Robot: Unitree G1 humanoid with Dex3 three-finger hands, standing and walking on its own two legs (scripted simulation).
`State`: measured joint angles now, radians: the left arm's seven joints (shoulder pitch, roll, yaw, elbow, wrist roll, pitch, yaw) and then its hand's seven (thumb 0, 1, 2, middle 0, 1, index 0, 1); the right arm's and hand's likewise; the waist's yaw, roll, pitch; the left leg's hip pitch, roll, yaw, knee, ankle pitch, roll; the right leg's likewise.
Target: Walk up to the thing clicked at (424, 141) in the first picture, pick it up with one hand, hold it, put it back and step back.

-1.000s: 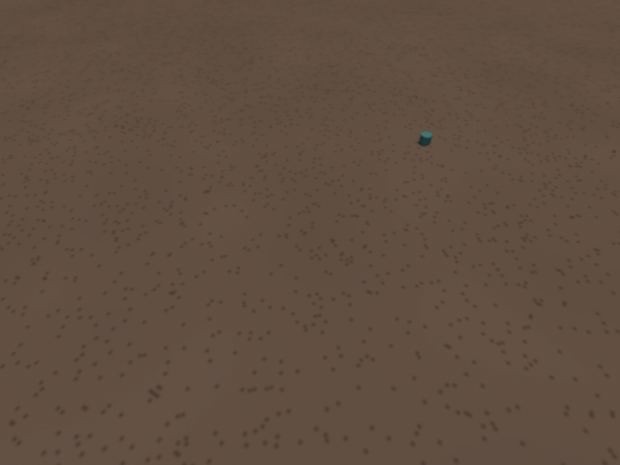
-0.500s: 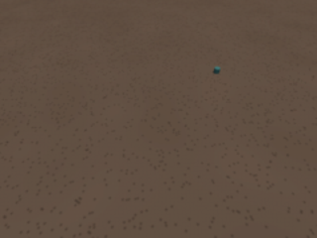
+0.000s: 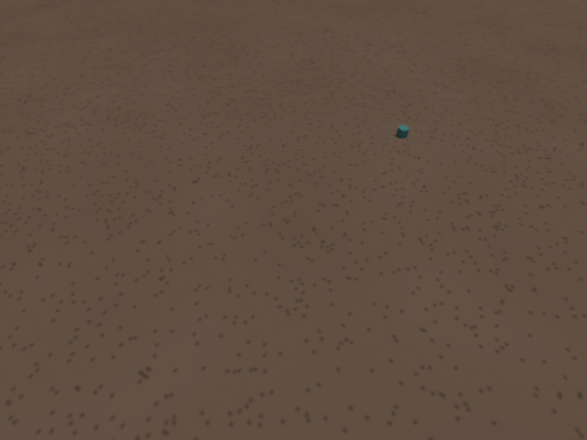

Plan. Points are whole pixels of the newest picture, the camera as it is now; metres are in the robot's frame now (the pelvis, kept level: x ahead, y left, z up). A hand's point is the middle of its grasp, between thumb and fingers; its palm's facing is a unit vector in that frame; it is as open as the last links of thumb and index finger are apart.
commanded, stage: stand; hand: left
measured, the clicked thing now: (402, 131) +1.91 -0.61 -0.76
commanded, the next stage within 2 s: walk up in 0.12 s
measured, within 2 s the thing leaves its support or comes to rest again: neither
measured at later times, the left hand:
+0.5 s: hand (168, 369) +0.28 +0.23 -0.13, palm faces -0.25 -0.81 -0.52, open 7.4 cm
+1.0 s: hand (252, 217) +0.66 +0.13 -0.17, palm faces -0.62 -0.62 -0.48, open 7.4 cm
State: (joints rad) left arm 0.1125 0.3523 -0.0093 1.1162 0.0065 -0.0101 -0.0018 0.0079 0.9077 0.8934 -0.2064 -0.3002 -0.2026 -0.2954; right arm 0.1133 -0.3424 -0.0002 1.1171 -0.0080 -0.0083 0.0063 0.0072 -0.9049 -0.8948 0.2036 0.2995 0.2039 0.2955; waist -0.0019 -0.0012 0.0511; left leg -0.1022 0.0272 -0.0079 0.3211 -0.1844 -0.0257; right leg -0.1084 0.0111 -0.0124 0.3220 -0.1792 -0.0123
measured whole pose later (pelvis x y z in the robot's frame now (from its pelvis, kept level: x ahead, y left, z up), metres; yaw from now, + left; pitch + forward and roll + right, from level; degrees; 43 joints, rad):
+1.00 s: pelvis +0.38 -0.04 -0.03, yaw -41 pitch -1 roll -1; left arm 0.23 0.53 0.06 0.96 -0.01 -0.06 0.03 0.01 0.91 0.89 -0.21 -0.30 -0.20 -0.30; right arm 0.21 -0.43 -0.09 0.83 -0.03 -0.02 0.11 0.01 -0.91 -0.89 0.20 0.30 0.20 0.30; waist -0.08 -0.04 0.06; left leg -0.42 0.06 0.07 0.69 -0.26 0.01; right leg -0.48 -0.03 0.05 1.24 -0.38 -0.05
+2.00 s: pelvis +0.92 -0.21 -0.03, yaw -71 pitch +0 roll +1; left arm 0.30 0.46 0.04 0.93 -0.01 -0.06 0.08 0.01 0.91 0.89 -0.21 -0.30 -0.20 -0.30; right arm 0.27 -0.43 -0.10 0.73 -0.08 0.05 0.08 0.01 -0.90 -0.89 0.20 0.30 0.21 0.30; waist -0.11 0.04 0.09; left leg -0.32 0.04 0.19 0.70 -0.38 0.06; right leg -0.56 -0.04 -0.15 0.91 -0.36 -0.04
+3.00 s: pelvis +1.35 -0.19 -0.06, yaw -88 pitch -1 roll +0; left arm 0.34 0.46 0.05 0.77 0.05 -0.07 0.10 0.01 0.90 0.89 -0.22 -0.30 -0.21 -0.30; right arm 0.22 -0.49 -0.12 0.67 -0.07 0.12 0.10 0.01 -0.90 -0.89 0.20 0.30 0.20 0.30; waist 0.00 0.13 0.11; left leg -0.58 0.12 -0.09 1.20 -0.46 0.00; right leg -0.55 -0.10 0.02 0.84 -0.29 -0.02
